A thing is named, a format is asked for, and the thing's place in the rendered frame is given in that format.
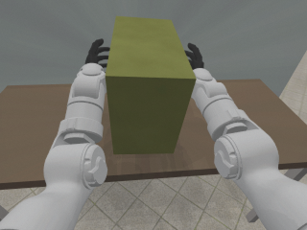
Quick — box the table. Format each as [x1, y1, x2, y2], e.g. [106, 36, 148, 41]
[0, 79, 307, 223]

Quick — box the robot right hand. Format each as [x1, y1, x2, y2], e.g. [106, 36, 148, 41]
[184, 43, 204, 70]

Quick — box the right robot forearm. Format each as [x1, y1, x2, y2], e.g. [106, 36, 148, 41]
[191, 68, 279, 162]

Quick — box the robot left upper arm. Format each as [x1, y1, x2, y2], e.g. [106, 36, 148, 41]
[0, 143, 107, 230]

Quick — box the robot left hand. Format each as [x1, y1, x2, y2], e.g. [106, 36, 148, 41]
[85, 38, 110, 68]

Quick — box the left robot forearm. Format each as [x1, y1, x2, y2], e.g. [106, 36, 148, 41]
[43, 62, 106, 180]

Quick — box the robot right upper arm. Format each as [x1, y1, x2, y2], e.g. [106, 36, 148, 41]
[214, 128, 307, 230]

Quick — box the carton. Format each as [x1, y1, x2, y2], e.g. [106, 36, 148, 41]
[105, 15, 197, 155]

